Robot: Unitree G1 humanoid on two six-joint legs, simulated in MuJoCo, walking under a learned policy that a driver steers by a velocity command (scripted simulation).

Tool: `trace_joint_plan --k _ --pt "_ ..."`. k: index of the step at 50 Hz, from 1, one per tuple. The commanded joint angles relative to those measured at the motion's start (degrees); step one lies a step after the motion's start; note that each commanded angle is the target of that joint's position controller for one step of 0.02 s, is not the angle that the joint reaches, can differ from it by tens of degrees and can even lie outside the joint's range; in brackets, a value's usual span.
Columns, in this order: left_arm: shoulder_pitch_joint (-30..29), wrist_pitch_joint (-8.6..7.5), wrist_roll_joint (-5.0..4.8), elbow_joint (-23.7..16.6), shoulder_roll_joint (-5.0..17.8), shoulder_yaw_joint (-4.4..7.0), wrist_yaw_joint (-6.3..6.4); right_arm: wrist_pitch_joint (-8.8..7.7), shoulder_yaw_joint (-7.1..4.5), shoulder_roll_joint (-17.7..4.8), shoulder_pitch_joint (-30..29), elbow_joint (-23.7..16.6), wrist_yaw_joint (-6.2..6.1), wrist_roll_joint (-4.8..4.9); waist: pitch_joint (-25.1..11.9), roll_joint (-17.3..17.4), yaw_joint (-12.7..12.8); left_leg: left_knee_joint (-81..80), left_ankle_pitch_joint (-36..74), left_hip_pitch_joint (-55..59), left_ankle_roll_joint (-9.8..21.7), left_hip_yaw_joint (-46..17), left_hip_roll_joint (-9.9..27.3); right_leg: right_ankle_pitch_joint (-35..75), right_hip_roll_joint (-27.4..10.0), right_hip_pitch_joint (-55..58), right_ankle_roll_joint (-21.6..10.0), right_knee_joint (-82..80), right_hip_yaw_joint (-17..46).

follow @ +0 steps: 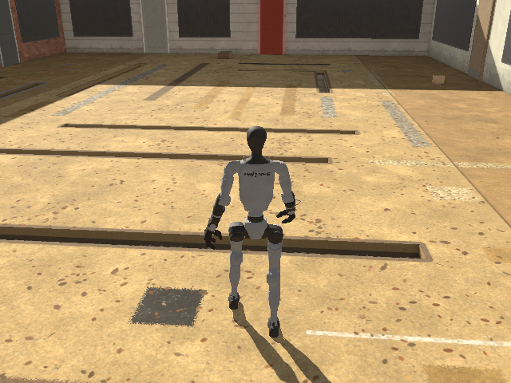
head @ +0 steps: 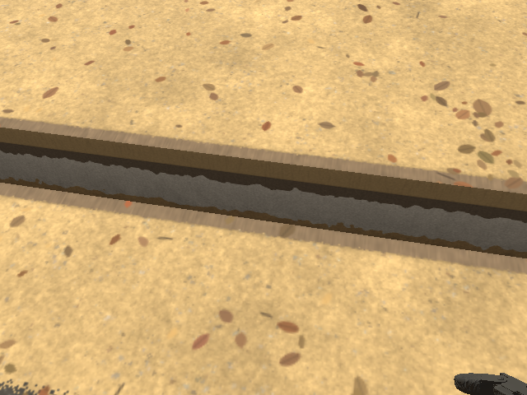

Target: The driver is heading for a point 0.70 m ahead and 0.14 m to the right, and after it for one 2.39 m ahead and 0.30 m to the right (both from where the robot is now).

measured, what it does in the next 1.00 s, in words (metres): walks ahead, turning right: left foot, then right foot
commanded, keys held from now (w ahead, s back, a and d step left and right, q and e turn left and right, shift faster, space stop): no key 0.04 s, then e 0.30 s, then w+e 0.46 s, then w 0.08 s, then w+q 0.12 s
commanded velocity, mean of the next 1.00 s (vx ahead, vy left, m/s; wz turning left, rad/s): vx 0.29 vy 0.00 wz -0.35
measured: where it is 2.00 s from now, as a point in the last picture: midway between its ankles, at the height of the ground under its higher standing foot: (370, 341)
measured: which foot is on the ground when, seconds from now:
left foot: up 0.00-0.06, down 0.08-0.54, up 0.56-1.00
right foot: down 0.00-0.10, up 0.12-0.52, down 0.54-1.00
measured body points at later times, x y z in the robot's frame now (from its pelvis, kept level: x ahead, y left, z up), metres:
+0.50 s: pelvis +0.12 +0.01 -0.01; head +0.13 -0.01 +0.44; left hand +0.28 +0.27 -0.11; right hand +0.20 -0.29 -0.12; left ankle +0.18 +0.13 -0.74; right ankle +0.10 -0.10 -0.73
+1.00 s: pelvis +0.31 -0.05 -0.02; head +0.33 -0.08 +0.43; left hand +0.39 +0.22 -0.13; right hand +0.44 -0.36 -0.10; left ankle +0.48 -0.01 -0.74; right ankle +0.09 -0.10 -0.74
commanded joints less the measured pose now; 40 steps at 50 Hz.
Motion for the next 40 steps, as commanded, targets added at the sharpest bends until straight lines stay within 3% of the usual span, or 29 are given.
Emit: trace_joint_plan --k 1,3,4,5,6,7,8,9,10,12,13,18,22,24,25,26,27,28,29,30,31,32,33,36,40 --pt "-2.14 -0.02 -0.64 -2.41 10.41 2.30 0.52 -1.14 -1.21 -3.65 -2.72 -4.55 0.62 0.02 -1.85 -9.08 -2.96 -5.69 3.03 7.88 1.45 1.41 -2.64 32.48 -12.98 -1.08 -7.42 0.89 6.48" --pt "-3.83 0.31 -0.95 -2.39 10.33 2.25 0.82 -1.29 -2.30 -5.45 2.86 -2.67 0.36 -0.92 -4.83 -8.10 -6.63 -11.06 6.48 17.98 3.52 2.25 -4.36 35.00 -11.10 -1.72 -5.30 7.89 6.40" --pt "-3.08 0.16 -0.58 -2.36 8.81 1.69 0.80 -1.44 -3.16 -7.83 7.25 -1.62 -0.21 -1.56 -7.60 -6.16 -8.57 -12.90 16.02 26.48 5.16 1.30 -2.38 32.72 -8.14 -4.61 -3.36 14.77 5.37" --pt "-1.74 -0.29 1.29 -4.10 5.06 0.21 0.70 -1.33 -3.89 -12.35 13.12 -1.56 -1.04 -3.28 -15.81 2.66 -9.51 -7.61 41.14 43.02 9.73 -9.88 10.27 12.34 -3.74 -15.68 -0.18 29.88 3.44" --pt "7.99 -0.06 0.90 -1.96 0.86 -1.41 0.51 -0.40 -3.15 -11.01 13.53 -1.69 -1.11 -3.44 -24.59 13.51 -7.13 -7.03 49.31 53.28 19.03 -22.81 22.74 -25.31 0.41 -26.06 2.84 45.32 6.01" --pt "7.13 0.82 -0.46 -0.50 7.22 0.31 0.59 0.55 -3.03 -8.83 14.20 -1.34 -0.76 -1.73 -24.54 8.55 -9.10 -9.56 37.24 48.45 18.56 -22.69 20.44 -25.98 -0.95 -27.58 3.48 50.76 10.01" --pt "1.76 1.68 -1.19 -1.96 9.14 1.13 0.88 0.87 -2.70 -7.86 10.73 -1.34 -0.75 -0.80 -17.28 5.92 -8.68 -11.99 28.12 43.11 16.46 -18.15 17.71 -23.70 -2.22 -31.91 3.89 52.88 8.34" --pt "-1.08 2.72 -0.74 -2.41 8.31 1.21 1.51 0.98 -2.16 -6.39 6.94 -1.20 -0.87 -0.55 -13.01 2.87 -7.36 -14.39 20.84 36.70 14.70 -14.92 15.63 -20.18 -4.01 -32.36 4.46 51.51 7.52" --pt "-1.84 4.09 -0.24 -2.54 7.95 1.53 2.15 1.07 -1.77 -5.28 3.45 -1.25 -0.87 -0.79 -9.68 2.91 -5.71 -17.18 15.07 29.29 13.66 -11.53 13.98 -17.24 -5.23 -29.70 5.19 49.40 7.21" --pt "-0.10 6.16 0.00 -2.61 6.40 1.75 3.05 0.99 -2.32 -6.28 -0.49 -0.82 -1.13 -2.06 -7.10 5.89 -3.22 -21.59 9.54 18.85 13.65 -6.28 12.08 -11.92 -4.86 -22.91 6.25 48.33 4.83" --pt "0.25 6.59 0.08 -2.88 5.91 1.89 3.28 0.90 -2.45 -6.31 -1.19 -0.52 -1.42 -2.19 -6.77 6.21 -2.88 -22.42 8.45 17.24 14.03 -4.33 11.99 -10.72 -4.71 -21.95 6.31 47.66 4.14" --pt "-5.97 7.08 0.37 -6.53 4.51 1.85 2.56 1.55 -3.39 -8.02 -0.78 1.66 -3.31 -1.25 -6.93 4.65 -4.67 -24.89 -4.59 18.64 14.12 -0.73 13.82 -4.49 -6.68 -21.98 4.36 38.04 3.04" --pt "-7.29 6.48 0.19 -7.49 5.79 2.33 0.79 1.78 -4.61 -11.04 -0.21 2.98 -2.91 0.63 -6.26 5.10 -4.88 -27.76 -22.43 19.21 12.24 -1.48 15.34 -5.59 -5.84 -17.73 0.65 29.38 -0.11" --pt "-5.40 6.25 0.06 -6.48 5.94 2.72 0.14 1.95 -4.86 -11.51 -0.88 3.45 -2.50 1.52 -5.29 3.90 -3.29 -26.66 -27.18 18.50 10.37 -0.23 15.26 -4.72 -4.97 -13.13 -1.76 22.19 -2.18" --pt "-2.79 6.12 -0.02 -4.96 5.60 2.92 -0.04 2.17 -4.78 -10.98 -1.59 3.64 -2.42 1.85 -4.83 2.73 -1.88 -24.44 -29.72 16.73 8.88 1.74 14.01 -3.04 -3.61 -8.94 -3.16 17.36 -4.04" --pt "1.18 6.00 -0.06 -2.69 5.91 3.38 0.04 2.37 -4.35 -8.98 -1.87 3.82 -2.39 1.70 -3.95 0.35 -0.74 -18.94 -32.02 13.97 6.73 4.63 11.25 -4.46 -1.80 -4.57 -4.74 13.79 -4.48" --pt "6.31 5.76 -0.30 -0.75 7.96 4.17 0.50 2.54 -3.52 -5.45 -2.57 3.47 -1.93 1.02 -2.20 -8.01 0.30 -4.02 -32.27 7.28 3.38 10.23 6.36 -12.02 -6.36 -0.07 -8.03 6.26 5.06" --pt "7.47 5.08 -0.34 -2.37 14.66 5.24 1.06 2.06 -2.60 -2.11 -3.72 1.22 -1.15 -0.02 1.42 -20.30 -0.81 16.26 -33.81 -11.22 -1.14 11.72 -2.10 -22.29 -19.74 4.58 -15.95 -1.83 31.88" --pt "4.84 3.17 0.97 -4.56 14.66 4.88 0.45 0.56 -3.43 -5.44 -8.15 -0.40 -0.82 1.02 3.12 -16.35 0.05 21.29 -30.44 -17.54 0.51 0.94 -3.34 -29.73 -22.64 1.53 -19.61 -9.78 43.20" --pt "0.24 1.60 1.35 -5.84 12.39 4.15 0.55 -0.58 -4.19 -8.32 -7.74 -0.17 -0.49 2.03 5.15 -13.61 -2.45 21.43 -22.87 -18.64 1.79 -1.47 -1.01 -26.18 -21.67 1.00 -17.29 -10.60 39.11" --pt "-1.99 0.80 0.63 -6.28 10.24 3.53 0.67 -1.16 -4.58 -9.21 -5.94 1.31 -0.56 1.40 4.58 -12.14 -3.97 19.90 -17.02 -17.47 1.82 -1.44 0.06 -18.65 -19.42 1.68 -14.76 -8.75 33.52" --pt "-2.34 0.71 -0.06 -6.30 8.90 3.09 0.83 -1.50 -4.61 -8.83 -5.63 2.40 -0.84 0.04 3.01 -10.71 -4.12 17.55 -13.22 -15.50 1.28 -1.35 0.46 -12.65 -17.40 2.25 -12.89 -7.98 29.10" --pt "-1.78 0.72 -0.20 -6.20 8.29 2.83 1.15 -1.72 -4.60 -8.18 -5.91 2.78 -0.89 -0.71 2.01 -9.64 -4.26 15.37 -9.38 -13.10 0.53 -1.13 0.18 -7.41 -15.59 2.30 -11.79 -7.79 25.73" --pt "2.13 0.49 0.01 -5.50 8.20 2.92 2.01 -1.94 -4.00 -5.49 -7.67 3.05 -0.48 -0.45 0.05 -8.08 -3.60 8.97 -0.85 -9.58 -1.07 -0.29 -1.89 4.27 -12.96 3.60 -10.55 -6.76 20.15" --pt "5.51 1.06 -0.26 -4.54 7.97 3.10 2.60 -2.28 -3.06 -3.37 -12.89 1.60 0.28 0.43 1.86 -10.13 -1.65 -1.04 4.08 -5.20 -2.23 -0.15 -3.60 7.16 -11.36 0.87 -10.00 -5.87 17.94"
